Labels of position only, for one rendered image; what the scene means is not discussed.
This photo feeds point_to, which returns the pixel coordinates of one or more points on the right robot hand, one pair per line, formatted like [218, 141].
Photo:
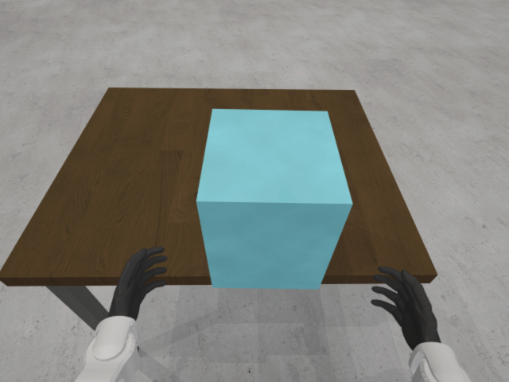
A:
[413, 310]

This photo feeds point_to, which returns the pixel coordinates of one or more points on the left robot forearm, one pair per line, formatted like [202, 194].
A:
[112, 356]

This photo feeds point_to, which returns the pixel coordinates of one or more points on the right robot forearm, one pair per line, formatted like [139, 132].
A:
[435, 362]

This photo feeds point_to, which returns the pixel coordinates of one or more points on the left robot hand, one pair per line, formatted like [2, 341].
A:
[130, 290]

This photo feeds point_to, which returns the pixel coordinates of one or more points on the table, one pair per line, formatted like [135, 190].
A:
[132, 179]

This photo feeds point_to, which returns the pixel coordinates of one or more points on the carton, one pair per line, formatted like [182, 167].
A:
[273, 198]

